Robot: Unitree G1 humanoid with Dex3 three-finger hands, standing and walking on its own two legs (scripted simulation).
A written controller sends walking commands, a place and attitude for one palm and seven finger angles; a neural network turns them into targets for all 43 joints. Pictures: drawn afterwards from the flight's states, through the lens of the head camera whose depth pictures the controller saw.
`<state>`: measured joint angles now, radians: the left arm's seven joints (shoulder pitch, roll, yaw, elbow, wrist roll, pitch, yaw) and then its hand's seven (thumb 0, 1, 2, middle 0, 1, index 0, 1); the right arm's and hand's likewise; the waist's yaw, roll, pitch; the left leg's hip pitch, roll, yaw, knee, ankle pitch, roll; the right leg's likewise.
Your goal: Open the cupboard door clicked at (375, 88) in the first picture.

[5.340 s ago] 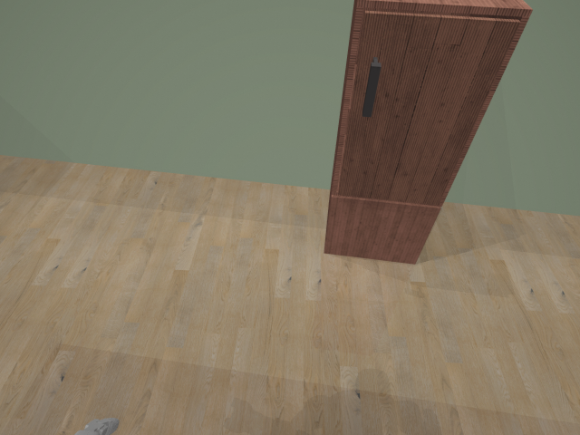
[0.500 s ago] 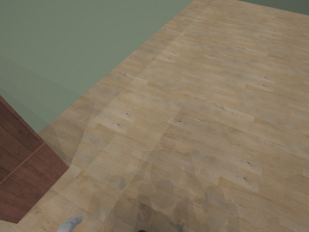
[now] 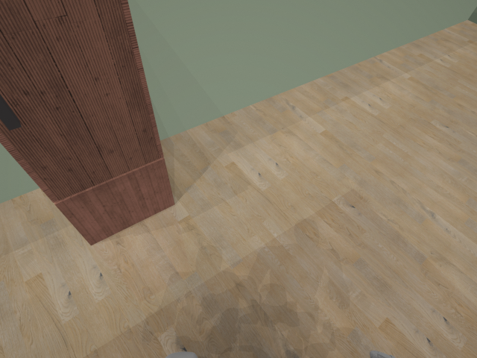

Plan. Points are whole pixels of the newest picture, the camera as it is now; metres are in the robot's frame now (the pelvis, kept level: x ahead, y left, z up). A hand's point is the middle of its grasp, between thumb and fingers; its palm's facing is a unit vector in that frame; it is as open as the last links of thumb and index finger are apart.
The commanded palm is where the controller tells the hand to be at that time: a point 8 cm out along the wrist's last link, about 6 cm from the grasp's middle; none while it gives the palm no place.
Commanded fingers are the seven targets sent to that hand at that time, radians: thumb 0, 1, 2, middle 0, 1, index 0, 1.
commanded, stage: turn to face it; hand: left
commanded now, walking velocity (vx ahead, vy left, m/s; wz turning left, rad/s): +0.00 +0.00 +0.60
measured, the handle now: out of the picture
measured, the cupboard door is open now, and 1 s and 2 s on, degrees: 0 0 0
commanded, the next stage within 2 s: take the last steps up to it in 1.08 s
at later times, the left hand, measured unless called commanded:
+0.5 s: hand out of the picture +0.08 +0.22 -0.13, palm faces +0.25 -0.93 -0.27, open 7.4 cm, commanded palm none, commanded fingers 0.00 0.90 0.90 -0.20 -0.30 -0.20 -0.30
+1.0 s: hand out of the picture -0.14 +0.24 -0.17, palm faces +0.54 -0.81 -0.24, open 7.4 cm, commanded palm none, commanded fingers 0.00 0.90 0.90 -0.20 -0.30 -0.20 -0.30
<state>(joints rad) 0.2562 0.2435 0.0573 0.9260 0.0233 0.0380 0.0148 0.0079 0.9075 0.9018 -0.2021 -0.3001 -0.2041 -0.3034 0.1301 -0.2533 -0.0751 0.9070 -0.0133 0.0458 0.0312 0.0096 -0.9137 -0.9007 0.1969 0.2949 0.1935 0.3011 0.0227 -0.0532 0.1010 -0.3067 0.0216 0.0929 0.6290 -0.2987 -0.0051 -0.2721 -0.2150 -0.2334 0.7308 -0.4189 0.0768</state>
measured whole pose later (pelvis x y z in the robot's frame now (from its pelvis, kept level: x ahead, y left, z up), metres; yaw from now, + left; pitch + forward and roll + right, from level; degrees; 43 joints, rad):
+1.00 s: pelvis -0.05 +0.04 +0.01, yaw +31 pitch -1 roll -2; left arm 0.24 0.27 0.06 0.96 0.02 0.08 0.03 0.01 0.91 0.90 -0.20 -0.30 -0.20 -0.30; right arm 0.15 -0.22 -0.05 0.91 -0.02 0.01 0.01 0.01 -0.91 -0.90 0.20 0.30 0.20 0.30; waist 0.02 -0.05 0.10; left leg -0.30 0.02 0.07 0.62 -0.30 0.05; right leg -0.40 -0.14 -0.07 1.05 -0.52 0.08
